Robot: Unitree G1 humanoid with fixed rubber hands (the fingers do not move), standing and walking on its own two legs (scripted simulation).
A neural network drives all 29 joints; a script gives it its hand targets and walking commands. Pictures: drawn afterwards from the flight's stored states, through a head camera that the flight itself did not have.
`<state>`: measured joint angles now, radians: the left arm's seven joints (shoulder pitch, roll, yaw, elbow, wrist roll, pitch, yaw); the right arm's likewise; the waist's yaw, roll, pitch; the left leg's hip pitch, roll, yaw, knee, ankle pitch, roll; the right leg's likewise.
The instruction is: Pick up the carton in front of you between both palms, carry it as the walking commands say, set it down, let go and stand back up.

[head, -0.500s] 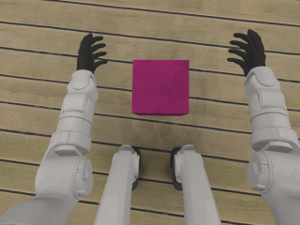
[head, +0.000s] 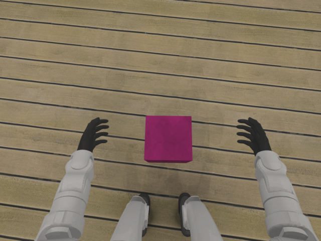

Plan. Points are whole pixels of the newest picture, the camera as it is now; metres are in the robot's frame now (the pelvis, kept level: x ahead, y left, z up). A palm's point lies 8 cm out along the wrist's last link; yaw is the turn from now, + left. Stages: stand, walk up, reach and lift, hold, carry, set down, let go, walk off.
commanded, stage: let go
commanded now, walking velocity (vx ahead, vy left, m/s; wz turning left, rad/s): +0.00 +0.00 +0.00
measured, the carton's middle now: (167, 141) +0.42 -0.01 -0.59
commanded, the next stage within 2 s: stand in 0.84 s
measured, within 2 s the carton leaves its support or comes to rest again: neither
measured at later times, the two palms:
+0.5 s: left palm (40, 209) +0.20 +0.24 +0.00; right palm (288, 214) +0.20 -0.22 +0.00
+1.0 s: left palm (24, 217) +0.18 +0.28 -0.01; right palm (303, 221) +0.18 -0.26 -0.01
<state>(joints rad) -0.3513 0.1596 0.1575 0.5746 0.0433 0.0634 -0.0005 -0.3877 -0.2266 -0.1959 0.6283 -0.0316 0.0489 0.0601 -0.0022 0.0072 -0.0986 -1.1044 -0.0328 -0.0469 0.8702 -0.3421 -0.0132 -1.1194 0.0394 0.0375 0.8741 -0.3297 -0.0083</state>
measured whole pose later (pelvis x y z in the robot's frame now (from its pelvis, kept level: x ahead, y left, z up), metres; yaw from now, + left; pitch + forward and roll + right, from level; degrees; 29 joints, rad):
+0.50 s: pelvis +0.04 +0.01 +0.07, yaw +0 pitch +2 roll +0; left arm 0.24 0.22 0.04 0.44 0.00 0.04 -0.07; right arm 0.24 -0.22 -0.05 0.45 0.00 0.03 0.07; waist 0.00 0.00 0.03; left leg -0.20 -0.03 -0.05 0.43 -0.26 0.01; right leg -0.21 0.02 0.05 0.42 -0.24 0.00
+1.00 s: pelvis +0.03 +0.01 +0.06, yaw +0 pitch -1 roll +0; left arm 0.19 0.29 0.05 0.60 0.04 0.06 0.01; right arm 0.20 -0.29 -0.05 0.61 -0.04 0.05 0.00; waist 0.01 0.00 0.02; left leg -0.19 -0.03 -0.06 0.52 -0.31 0.01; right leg -0.19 0.03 0.04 0.50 -0.29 0.00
